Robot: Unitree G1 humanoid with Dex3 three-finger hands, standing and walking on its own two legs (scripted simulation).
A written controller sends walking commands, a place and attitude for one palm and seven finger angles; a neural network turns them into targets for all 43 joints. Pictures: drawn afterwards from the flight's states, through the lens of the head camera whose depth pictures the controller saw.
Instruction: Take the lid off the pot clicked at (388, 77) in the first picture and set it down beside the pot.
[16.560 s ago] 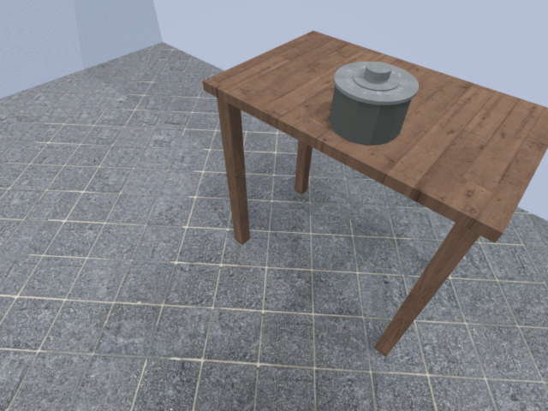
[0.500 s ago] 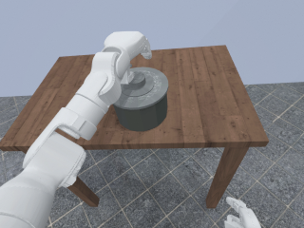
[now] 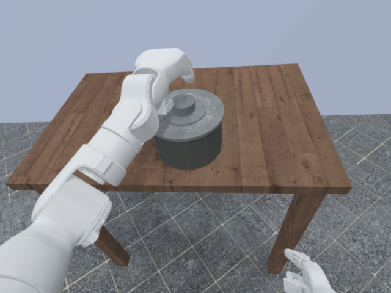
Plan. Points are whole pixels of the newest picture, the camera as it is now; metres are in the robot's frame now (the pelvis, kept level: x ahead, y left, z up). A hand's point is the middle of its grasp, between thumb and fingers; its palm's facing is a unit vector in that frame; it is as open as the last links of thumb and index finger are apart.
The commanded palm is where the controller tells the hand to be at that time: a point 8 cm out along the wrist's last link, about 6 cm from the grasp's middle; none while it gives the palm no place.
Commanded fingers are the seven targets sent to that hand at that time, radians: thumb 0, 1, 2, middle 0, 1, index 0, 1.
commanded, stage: move the open hand above the knob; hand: left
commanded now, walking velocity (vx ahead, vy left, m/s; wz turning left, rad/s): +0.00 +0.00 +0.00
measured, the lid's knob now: (183, 104) +0.49 +0.04 +0.15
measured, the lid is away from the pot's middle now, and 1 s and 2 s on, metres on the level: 0.00 0.00 0.00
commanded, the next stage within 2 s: lower the open fingers around the knob in 1.12 s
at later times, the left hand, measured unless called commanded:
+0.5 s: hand (181, 76) +0.45 +0.03 +0.24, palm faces -0.02 -0.04 -1.00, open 9.6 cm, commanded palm +0.42 +0.05 +0.28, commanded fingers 0.00 -0.32 1.63 -0.89 -0.08 -0.89 -0.08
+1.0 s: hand (175, 93) +0.44 +0.05 +0.21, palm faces -0.12 +0.00 -0.99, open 9.6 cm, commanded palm +0.43 +0.06 +0.28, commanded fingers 0.00 -0.32 1.63 -0.89 -0.08 -0.89 -0.08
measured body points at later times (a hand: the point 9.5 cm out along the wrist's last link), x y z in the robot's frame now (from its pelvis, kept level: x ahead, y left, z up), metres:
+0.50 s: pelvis +0.00 -0.01 +0.00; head +0.00 -0.06 +0.45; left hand +0.45 +0.03 +0.29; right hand +0.15 -0.24 -0.13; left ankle -0.01 +0.09 -0.74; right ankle +0.01 -0.11 -0.74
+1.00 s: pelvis +0.00 -0.01 +0.00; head +0.00 -0.07 +0.45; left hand +0.44 +0.04 +0.26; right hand +0.17 -0.25 -0.12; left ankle -0.01 +0.09 -0.74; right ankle +0.01 -0.11 -0.74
